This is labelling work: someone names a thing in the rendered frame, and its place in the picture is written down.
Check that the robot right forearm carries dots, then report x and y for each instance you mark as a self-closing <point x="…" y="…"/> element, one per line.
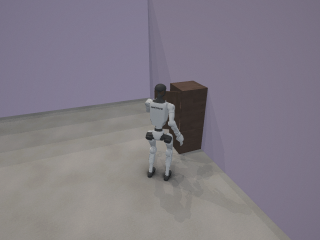
<point x="176" y="130"/>

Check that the right robot upper arm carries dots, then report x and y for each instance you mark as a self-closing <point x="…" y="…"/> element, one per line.
<point x="171" y="113"/>

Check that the right robot hand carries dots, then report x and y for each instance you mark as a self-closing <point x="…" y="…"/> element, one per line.
<point x="180" y="139"/>

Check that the left robot upper arm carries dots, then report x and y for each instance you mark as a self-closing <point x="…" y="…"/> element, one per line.
<point x="147" y="105"/>

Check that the cupboard door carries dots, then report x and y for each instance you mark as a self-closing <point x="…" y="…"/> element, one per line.
<point x="172" y="97"/>

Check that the robot torso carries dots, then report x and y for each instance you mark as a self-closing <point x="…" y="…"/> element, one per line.
<point x="158" y="116"/>

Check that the right robot foot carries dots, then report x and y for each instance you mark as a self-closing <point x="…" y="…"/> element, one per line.
<point x="166" y="178"/>

